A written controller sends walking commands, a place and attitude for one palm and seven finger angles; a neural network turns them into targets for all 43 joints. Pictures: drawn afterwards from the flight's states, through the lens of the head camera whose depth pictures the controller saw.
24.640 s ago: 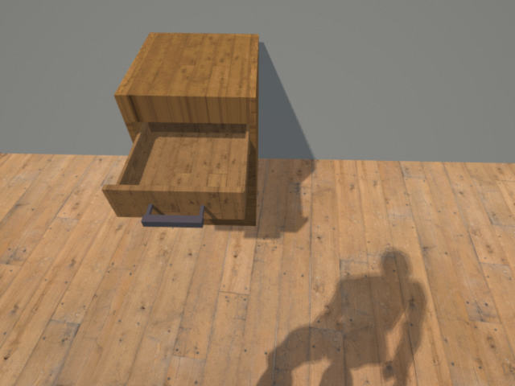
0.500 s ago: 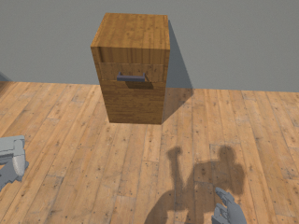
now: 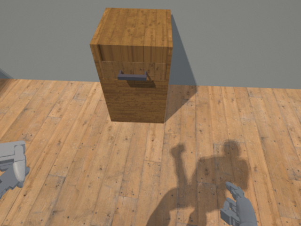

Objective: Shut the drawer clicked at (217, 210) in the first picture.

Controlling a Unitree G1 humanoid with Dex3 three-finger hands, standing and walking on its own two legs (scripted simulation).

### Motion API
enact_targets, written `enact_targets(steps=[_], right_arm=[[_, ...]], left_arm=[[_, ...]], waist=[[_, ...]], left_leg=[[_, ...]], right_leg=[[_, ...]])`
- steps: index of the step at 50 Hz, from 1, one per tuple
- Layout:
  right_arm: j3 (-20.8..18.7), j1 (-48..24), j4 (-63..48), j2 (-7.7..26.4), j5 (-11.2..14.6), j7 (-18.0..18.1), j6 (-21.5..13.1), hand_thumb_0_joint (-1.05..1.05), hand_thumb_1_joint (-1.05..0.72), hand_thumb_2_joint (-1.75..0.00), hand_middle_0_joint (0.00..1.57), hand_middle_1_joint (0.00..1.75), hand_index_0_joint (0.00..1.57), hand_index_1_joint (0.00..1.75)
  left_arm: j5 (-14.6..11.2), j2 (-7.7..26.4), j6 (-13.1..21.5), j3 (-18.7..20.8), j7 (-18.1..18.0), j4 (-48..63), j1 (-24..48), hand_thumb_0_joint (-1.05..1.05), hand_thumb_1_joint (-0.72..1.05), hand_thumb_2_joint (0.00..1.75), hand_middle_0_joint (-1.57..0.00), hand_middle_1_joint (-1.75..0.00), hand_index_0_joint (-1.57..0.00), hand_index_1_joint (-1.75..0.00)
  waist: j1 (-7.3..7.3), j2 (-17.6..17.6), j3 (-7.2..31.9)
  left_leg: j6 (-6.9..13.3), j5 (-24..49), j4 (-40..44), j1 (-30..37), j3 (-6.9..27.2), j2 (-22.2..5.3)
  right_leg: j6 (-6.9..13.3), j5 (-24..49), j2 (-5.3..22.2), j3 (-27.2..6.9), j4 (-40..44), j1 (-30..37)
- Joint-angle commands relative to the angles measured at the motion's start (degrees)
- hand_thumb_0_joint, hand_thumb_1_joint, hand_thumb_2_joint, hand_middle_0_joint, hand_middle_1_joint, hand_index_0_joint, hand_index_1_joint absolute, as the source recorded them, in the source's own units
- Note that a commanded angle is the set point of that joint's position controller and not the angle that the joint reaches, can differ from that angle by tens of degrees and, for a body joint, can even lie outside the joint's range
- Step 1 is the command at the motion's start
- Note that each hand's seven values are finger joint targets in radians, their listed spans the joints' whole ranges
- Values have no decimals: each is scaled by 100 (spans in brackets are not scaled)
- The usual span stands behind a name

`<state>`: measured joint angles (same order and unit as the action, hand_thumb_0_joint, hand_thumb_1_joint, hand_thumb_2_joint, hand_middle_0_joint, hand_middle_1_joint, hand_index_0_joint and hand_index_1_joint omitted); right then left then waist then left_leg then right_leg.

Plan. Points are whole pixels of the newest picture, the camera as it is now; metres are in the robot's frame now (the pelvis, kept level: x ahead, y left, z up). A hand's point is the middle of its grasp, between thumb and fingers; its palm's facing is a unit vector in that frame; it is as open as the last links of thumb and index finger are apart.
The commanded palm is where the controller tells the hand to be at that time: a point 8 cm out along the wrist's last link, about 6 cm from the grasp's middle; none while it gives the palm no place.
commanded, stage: let the arm hang, fingers relaxed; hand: left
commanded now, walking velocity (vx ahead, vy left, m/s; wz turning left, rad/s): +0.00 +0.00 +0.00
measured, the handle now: (132, 74) +0.91 +0.14 -0.24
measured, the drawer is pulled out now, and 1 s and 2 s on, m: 0.00 0.00 0.00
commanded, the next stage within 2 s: look to check the result in 1.18 s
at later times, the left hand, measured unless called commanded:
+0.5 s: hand out of the picture -0.01 +0.21 -0.17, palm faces +0.01 -0.98 -0.22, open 3.8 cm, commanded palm none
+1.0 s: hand out of the picture +0.00 +0.20 -0.17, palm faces +0.00 -0.98 -0.20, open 7.3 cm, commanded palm none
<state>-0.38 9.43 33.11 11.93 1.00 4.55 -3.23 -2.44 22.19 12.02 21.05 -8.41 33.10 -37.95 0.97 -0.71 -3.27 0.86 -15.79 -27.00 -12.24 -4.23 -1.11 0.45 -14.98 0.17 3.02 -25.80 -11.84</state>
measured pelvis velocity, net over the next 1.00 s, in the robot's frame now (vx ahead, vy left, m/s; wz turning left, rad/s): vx -0.02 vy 0.02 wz -0.01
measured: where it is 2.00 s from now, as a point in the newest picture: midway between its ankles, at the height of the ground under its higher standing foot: outside the picture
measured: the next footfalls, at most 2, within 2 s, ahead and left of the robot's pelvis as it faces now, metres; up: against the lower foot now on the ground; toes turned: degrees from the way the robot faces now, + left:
none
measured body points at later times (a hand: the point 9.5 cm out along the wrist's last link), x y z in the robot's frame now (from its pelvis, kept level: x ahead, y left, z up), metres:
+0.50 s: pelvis -0.02 +0.02 +0.00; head +0.01 +0.03 +0.45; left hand -0.01 +0.26 -0.16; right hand +0.01 -0.23 -0.14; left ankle -0.02 +0.11 -0.74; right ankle -0.02 -0.11 -0.74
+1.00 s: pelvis -0.02 +0.02 +0.00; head +0.00 +0.02 +0.45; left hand +0.00 +0.25 -0.15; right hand -0.03 -0.19 -0.16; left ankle -0.02 +0.11 -0.74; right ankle -0.02 -0.11 -0.74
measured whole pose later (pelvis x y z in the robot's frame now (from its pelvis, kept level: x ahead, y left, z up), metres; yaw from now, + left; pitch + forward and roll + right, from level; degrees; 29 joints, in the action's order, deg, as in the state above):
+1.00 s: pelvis -0.02 +0.02 +0.00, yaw -1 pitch -1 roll +0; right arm -0.2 16.9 64.1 7.8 -0.6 1.7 -0.4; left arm 0.8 8.4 -0.1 0.0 -2.1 -63.8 -14.4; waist 0.5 -0.8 -2.5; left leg 3.1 -12.5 -22.2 -8.8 -5.7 1.3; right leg -1.5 -12.2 2.4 1.6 -22.8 -9.5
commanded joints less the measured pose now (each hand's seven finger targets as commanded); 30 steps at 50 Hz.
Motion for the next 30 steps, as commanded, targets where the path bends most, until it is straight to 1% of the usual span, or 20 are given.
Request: enact_targets(steps=[1, 3, 4, 5, 6, 7, 8, 10, 11, 12, 13, 15, 17, 18, 21, 22, 25, 27, 28, 30], right_arm=[[-228, -330, -856, 581, -8, 34, -274, 0, -90, -90, 20, 30, 20, 30], [-230, -357, -857, 598, -13, 46, -282, 0, -90, -90, 20, 30, 20, 30], [-509, -572, 492, 1692, -15, -551, -595, 0, -90, -90, 20, 30, 20, 30], [-500, -19, 476, 1240, -28, -574, -254, 0, -90, -90, 20, 30, 20, 30], [-432, 58, 421, 1117, -43, -561, -148, 0, -90, -90, 20, 30, 20, 30], [-359, 37, 476, 1033, -98, -561, -92, 0, -90, -90, 20, 30, 20, 30], [-304, 82, 440, 975, -145, -560, -43, 0, -90, -90, 20, 30, 20, 30], [-249, 68, 494, 1016, -203, -518, 27, 0, -90, -90, 20, 30, 20, 30], [-256, 61, 549, 1056, -222, -496, 63, 0, -90, -90, 20, 30, 20, 30], [-251, 81, 627, 1056, -226, -476, 110, 0, -90, -90, 20, 30, 20, 30], [-237, 69, 725, 1051, -232, -472, 149, 0, -90, -90, 20, 30, 20, 30], [-160, 49, 988, 954, -238, -453, 185, 0, -90, -90, 20, 30, 20, 30], [-95, 43, 1249, 850, -218, -437, 216, 0, -90, -90, 20, 30, 20, 30], [-83, 104, 1333, 824, -199, -430, 240, 0, -90, -90, 20, 30, 20, 30], [-84, 299, 1674, 648, -202, -390, 290, 0, -90, -90, 20, 30, 20, 30], [-84, 372, 1756, 632, -193, -384, 292, 0, -90, -90, 20, 30, 20, 30], [-104, 619, 2016, 605, -171, -357, 289, 0, -90, -90, 20, 30, 20, 30], [-114, 760, 2185, 581, -163, -338, 281, 0, -90, -90, 20, 30, 20, 30], [-125, 810, 2235, 580, -146, -332, 283, 0, -90, -90, 20, 30, 20, 30], [-112, 909, 2386, 543, -153, -314, 276, 0, -90, -90, 20, 30, 20, 30]], left_arm=[[-67, 864, 372, 758, -137, 1137, -188, 0, 90, 90, -140, -160, -140, -160], [-65, 849, 366, 731, -131, 1113, -136, 0, 90, 90, -140, -160, -140, -160], [545, 233, -484, -1537, 731, -3681, 945, 0, 90, 90, -140, -160, -140, -160], [477, 4, -940, -1401, 815, -3880, 871, 0, 90, 90, -136, -156, -136, -156], [467, -124, -1062, -1443, 828, -3892, 844, 0, 90, 90, -132, -151, -132, -151], [463, -204, -1066, -1501, 838, -4136, 1060, 0, 90, 90, -128, -147, -128, -147], [484, -143, -1070, -1550, 838, -4395, 1353, 0, 90, 90, -124, -143, -124, -143], [481, -52, -1088, -1611, 826, -5002, 1671, 0, 90, 90, -116, -134, -116, -134], [468, -6, -1089, -1633, 815, -5372, 1839, 0, 90, 90, -112, -130, -112, -130], [453, 32, -1121, -1657, 796, -5727, 2007, 0, 90, 90, -108, -125, -108, -125], [437, 53, -1153, -1700, 775, -6066, 2097, 0, 90, 90, -104, -121, -104, -121], [383, -3, -1202, -1781, 742, -6664, 2210, 0, 90, 90, -96, -112, -96, -112], [350, -73, -1223, -1862, 728, -7244, 2152, 0, 90, 90, -88, -104, -88, -104], [349, -54, -1226, -1887, 725, -7475, 2102, 0, 90, 90, -84, -99, -84, -99], [318, -227, -1210, -1904, 718, -8089, 2034, 0, 90, 90, -72, -86, -72, -86], [315, -220, -1205, -1921, 727, -8247, 2020, 0, 90, 90, -68, -82, -68, -82], [311, -266, -1174, -1957, 730, -8629, 2046, 0, 90, 90, -56, -69, -56, -69], [303, -325, -1163, -1987, 721, -8835, 2057, 0, 90, 90, -48, -60, -48, -60], [306, -326, -1160, -1997, 713, -8919, 2041, 0, 90, 90, -44, -56, -44, -56], [303, -407, -1163, -2017, 703, -9099, 2026, 0, 90, 90, -36, -47, -36, -47]], waist=[[-37, -152, 1011], [-30, -215, 916], [162, -290, 399], [108, -154, 941], [97, -165, 787], [19, -11, 825], [-12, 476, 805], [-34, 1324, 852], [-31, 1503, 871], [-6, 1506, 850], [-25, 1130, 776], [-71, 134, 565], [-127, -479, 389], [-145, -429, 345], [-125, -901, 338], [-120, -894, 376], [-92, -361, 459], [-63, -203, 385], [-67, -36, 322], [-53, -60, 203]], left_leg=[[65, 1876, 285, 245, 472, -432], [67, 1786, 363, 193, 523, -450], [140, 2354, -599, -252, 549, -534], [104, 2017, -486, -8, 514, -523], [146, 1429, -417, -114, 560, -556], [255, 789, -321, -491, 773, -625], [298, 860, -249, -621, 881, -579], [289, 1017, -332, -517, 862, -450], [266, 1233, -382, -333, 795, -385], [245, 1398, -315, -169, 752, -359], [225, 1517, -202, -131, 759, -361], [240, 1705, 205, -120, 829, -448], [235, 1318, 483, -204, 849, -472], [231, 1076, 535, -239, 874, -474], [203, 311, 735, -208, 823, -434], [206, 168, 791, -202, 839, -431], [214, 258, 817, 3, 847, -485], [213, 437, 829, 116, 830, -512], [224, 511, 835, 153, 845, -535], [227, 521, 900, 174, 836, -542]], right_leg=[[29, 2118, 502, -534, 174, 562], [23, 1926, 471, -501, 208, 513], [112, 2524, 860, -188, -668, -414], [109, 1894, 749, -448, -512, -422], [50, 1214, 695, -389, -468, -597], [71, 521, 634, -364, -512, -607], [82, 609, 576, -377, -491, -457], [168, 1056, 708, -547, -268, -238], [217, 1448, 789, -629, -220, -209], [226, 1590, 798, -613, -214, -203], [211, 1564, 771, -576, -241, -178], [126, 1064, 599, -550, -194, -90], [89, 484, 511, -563, 20, -9], [90, 347, 495, -537, 142, 55], [141, 121, 504, -540, 445, 148], [155, 111, 510, -526, 489, 192], [164, 203, 544, -489, 629, 211], [161, 290, 554, -456, 655, 142], [155, 293, 540, -452, 657, 98], [144, 271, 553, -437, 687, 37]])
